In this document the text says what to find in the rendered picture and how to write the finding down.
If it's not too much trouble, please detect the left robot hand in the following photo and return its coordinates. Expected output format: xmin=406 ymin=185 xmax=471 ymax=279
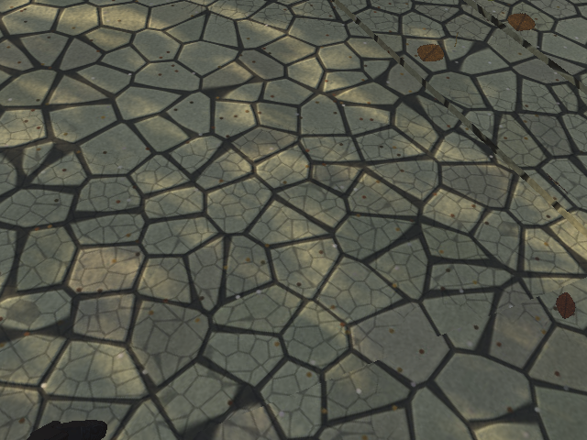
xmin=27 ymin=420 xmax=107 ymax=440

